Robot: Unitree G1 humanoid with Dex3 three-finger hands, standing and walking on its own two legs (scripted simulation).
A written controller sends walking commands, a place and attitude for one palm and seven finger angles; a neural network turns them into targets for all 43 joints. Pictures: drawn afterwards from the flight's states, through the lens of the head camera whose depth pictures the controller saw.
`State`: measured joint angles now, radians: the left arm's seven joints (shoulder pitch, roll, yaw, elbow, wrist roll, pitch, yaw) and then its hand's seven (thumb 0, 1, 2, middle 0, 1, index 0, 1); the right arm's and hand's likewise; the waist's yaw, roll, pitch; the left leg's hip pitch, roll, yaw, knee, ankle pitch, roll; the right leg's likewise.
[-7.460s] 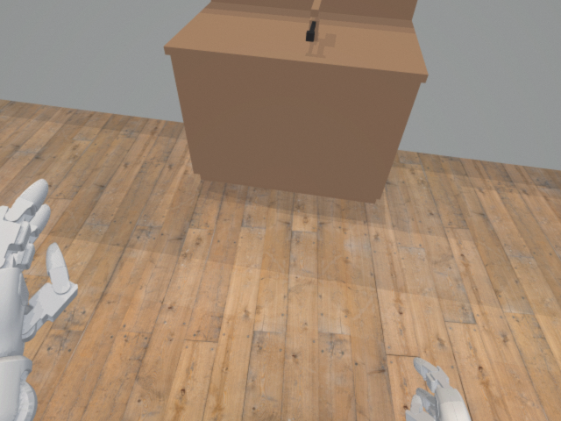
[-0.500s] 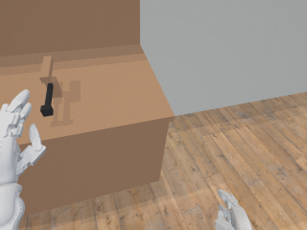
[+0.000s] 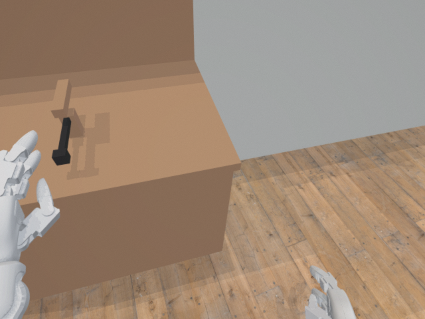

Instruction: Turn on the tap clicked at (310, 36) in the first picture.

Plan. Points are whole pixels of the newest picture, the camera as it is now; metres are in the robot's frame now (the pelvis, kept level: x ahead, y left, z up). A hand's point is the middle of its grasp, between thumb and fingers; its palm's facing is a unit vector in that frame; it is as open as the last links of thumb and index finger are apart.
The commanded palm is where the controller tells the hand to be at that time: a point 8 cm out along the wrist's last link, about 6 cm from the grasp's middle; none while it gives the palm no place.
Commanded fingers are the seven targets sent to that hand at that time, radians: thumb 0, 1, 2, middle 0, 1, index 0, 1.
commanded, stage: look again from close up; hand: left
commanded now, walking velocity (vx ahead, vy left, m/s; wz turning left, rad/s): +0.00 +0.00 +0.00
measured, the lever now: (61, 156) +0.43 +0.40 +0.02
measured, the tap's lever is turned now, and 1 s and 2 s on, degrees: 0 0 0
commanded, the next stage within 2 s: shuffle to correct the standing spot in 0.14 s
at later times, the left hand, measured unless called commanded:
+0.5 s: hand (50, 211) +0.22 +0.26 +0.15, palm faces +0.41 -0.84 -0.36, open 7.4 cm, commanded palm +0.17 +0.29 +0.17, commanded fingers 0.00 0.90 0.90 -0.20 -0.30 -0.20 -0.30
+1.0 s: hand (65, 164) +0.30 +0.27 +0.16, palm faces +0.35 -0.84 -0.42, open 7.5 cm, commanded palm +0.23 +0.31 +0.17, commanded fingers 0.00 0.90 0.90 -0.20 -0.30 -0.20 -0.30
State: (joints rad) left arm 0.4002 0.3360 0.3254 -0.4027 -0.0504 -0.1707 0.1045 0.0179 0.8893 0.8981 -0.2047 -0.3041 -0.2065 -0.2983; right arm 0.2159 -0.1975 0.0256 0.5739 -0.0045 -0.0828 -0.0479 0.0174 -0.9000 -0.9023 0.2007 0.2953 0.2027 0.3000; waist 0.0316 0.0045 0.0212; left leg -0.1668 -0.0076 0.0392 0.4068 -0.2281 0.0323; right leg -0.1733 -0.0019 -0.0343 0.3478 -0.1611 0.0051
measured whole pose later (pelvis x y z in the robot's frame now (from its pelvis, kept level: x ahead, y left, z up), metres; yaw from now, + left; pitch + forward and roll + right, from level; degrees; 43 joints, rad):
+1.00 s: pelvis +0.07 +0.03 -0.02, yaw -1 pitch -1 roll +0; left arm 0.46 0.38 0.39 -0.50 -0.05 -0.20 0.12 0.02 0.89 0.90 -0.20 -0.30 -0.21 -0.30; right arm 0.24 -0.17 0.00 0.57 0.00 -0.08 0.00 0.02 -0.90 -0.90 0.20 0.30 0.20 0.30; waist -0.03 0.00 0.04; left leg -0.10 -0.07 0.09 0.53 -0.41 0.09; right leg -0.50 -0.01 -0.12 1.01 -0.39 -0.03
